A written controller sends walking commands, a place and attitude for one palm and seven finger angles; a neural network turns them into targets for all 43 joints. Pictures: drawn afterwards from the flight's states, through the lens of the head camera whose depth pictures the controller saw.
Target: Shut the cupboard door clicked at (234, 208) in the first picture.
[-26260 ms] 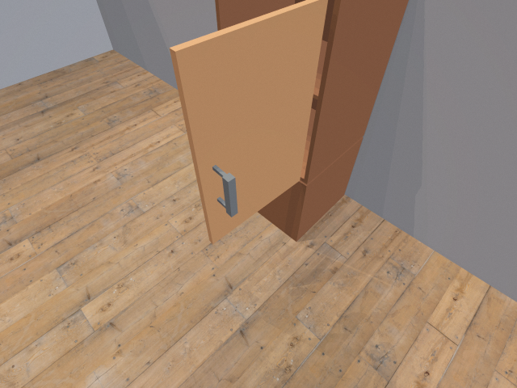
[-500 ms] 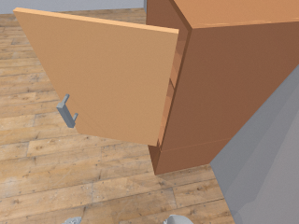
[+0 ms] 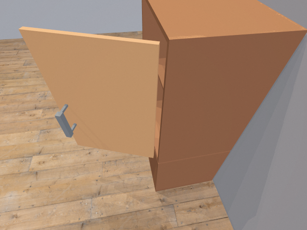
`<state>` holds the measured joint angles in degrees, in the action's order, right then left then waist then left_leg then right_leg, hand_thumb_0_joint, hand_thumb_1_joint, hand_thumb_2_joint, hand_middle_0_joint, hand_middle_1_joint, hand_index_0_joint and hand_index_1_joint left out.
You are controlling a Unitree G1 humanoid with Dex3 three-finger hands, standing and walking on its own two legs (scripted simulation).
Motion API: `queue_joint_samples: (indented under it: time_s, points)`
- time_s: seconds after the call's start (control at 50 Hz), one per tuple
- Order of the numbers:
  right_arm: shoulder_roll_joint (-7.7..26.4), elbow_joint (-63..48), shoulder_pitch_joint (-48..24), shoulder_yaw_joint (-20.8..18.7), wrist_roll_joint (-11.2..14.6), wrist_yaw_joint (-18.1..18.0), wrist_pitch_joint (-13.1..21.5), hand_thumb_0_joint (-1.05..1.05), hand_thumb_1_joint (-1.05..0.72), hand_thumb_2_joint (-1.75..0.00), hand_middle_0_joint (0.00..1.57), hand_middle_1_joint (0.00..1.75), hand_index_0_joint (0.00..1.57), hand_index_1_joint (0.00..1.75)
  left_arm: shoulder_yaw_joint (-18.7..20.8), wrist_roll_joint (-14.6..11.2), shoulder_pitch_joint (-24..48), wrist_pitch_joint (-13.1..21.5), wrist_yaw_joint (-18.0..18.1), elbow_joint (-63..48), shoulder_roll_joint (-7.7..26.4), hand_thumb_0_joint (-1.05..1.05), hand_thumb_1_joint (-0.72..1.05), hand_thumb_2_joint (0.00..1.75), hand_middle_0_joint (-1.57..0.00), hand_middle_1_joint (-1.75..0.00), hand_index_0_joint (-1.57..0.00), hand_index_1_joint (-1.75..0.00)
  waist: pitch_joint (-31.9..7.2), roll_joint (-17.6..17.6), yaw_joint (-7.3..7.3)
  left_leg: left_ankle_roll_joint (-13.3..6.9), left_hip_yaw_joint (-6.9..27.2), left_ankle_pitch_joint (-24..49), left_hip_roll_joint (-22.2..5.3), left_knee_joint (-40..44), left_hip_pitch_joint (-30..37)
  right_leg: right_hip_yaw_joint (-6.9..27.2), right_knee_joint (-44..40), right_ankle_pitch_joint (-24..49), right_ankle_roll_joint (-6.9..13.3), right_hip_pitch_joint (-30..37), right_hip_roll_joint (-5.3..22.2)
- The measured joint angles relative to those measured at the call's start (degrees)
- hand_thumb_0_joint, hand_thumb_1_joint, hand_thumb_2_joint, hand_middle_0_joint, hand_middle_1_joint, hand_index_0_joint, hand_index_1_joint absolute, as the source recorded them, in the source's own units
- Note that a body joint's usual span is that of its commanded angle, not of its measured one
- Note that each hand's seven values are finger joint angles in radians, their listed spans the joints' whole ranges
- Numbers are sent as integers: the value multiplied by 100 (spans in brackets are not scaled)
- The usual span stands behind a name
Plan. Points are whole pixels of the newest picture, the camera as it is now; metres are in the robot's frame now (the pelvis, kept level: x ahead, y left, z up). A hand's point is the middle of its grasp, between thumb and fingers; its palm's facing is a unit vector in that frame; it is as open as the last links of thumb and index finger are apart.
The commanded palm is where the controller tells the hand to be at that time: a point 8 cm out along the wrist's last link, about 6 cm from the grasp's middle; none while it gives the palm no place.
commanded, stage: come to a stop and stand still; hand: left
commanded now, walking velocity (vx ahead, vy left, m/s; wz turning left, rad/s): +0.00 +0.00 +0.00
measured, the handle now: (67, 121) +0.52 +0.38 -0.11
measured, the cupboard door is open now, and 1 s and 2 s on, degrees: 69 69 69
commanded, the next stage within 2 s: look again from close up in 0.26 s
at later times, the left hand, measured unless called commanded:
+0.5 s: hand out of the picture -0.02 +0.17 -0.18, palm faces +0.01 -0.99 -0.17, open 7.4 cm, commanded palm none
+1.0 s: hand out of the picture +0.00 +0.22 -0.18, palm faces +0.00 -0.98 -0.19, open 7.4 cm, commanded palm none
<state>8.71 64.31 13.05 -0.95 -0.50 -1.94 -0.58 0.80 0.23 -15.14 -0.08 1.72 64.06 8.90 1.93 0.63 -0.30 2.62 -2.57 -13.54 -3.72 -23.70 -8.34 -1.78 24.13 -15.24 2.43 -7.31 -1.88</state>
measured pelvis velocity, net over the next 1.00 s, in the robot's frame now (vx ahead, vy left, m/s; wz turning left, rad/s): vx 0.00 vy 0.05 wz -0.02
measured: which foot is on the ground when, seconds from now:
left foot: down 0.00-1.00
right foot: down 0.00-1.00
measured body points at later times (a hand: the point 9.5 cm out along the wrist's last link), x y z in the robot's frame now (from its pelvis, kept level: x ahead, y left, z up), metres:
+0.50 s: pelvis -0.01 +0.02 +0.00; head +0.00 +0.01 +0.44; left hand -0.02 +0.23 -0.16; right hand -0.03 -0.20 -0.17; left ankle -0.01 +0.14 -0.74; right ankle -0.02 -0.09 -0.74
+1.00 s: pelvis +0.00 +0.05 +0.00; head +0.01 +0.05 +0.45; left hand +0.01 +0.27 -0.16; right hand +0.00 -0.18 -0.16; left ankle -0.01 +0.14 -0.74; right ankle -0.02 -0.09 -0.74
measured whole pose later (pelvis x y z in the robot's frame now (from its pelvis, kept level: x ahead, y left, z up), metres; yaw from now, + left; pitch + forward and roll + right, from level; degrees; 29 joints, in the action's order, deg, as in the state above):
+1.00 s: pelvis +0.00 +0.05 +0.00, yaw -1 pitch -1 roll +0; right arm 9.1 62.6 16.7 0.6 -0.5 -1.2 1.7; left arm -0.8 0.5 -16.4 0.6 1.8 62.6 9.5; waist 1.6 0.5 -0.2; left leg -1.7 -3.9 -15.8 0.7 -27.2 -10.8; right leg 0.8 28.2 -16.8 -1.4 -10.8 1.9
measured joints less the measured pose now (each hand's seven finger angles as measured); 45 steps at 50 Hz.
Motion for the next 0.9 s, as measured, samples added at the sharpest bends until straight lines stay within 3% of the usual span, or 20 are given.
queue_joint_samples:
  time_s: [0.36, 0.44, 0.52, 0.66, 0.9]
  points:
    - [-199, 233, 519, 69, -22, 1, 3, 0, -91, -90, 20, 30, 19, 30, -28, -18, -226, 37, -12, 169, -216, 1, 91, 90, -20, -30, -20, -30, 74, 2, 46, 1, 18, 194, -24, 239, 22, -19, -346, 245, 12, 76, -35]
    - [-66, -26, 498, 21, 2, 65, 44, 1, -91, -90, 20, 30, 19, 30, -129, 39, -304, 241, 71, 38, -324, 1, 91, 90, -20, -30, -20, -30, 70, -261, 78, -138, 131, -201, -65, -496, -441, 3, -75, 185, -42, -225, -134]
    - [-69, -217, 545, 46, -14, 69, 180, 1, -91, -90, 20, 30, 19, 30, -144, 32, -298, 211, 72, 27, -246, 1, 91, 90, -20, -30, -20, -30, -61, -256, 165, -188, 73, -307, 103, -672, -476, 62, 338, -64, -134, -367, 38]
    - [-55, -266, 613, 127, -39, 60, 177, 2, -94, -90, 20, 30, 19, 30, -133, 37, -175, 138, 49, -164, -39, 1, 91, 90, -20, -30, -20, -30, -242, -217, 82, -347, -51, -322, 323, -618, -391, 179, 553, -198, -281, -422, 260]
    - [-1, -220, 467, 167, -16, 88, 225, 1, -92, -90, 20, 30, 20, 30, -146, 27, -100, 77, 14, -227, 78, 1, 91, 90, -19, -30, -20, -30, -72, -60, 31, -435, -134, -215, 446, -377, -306, 262, 453, -149, -377, -417, 377]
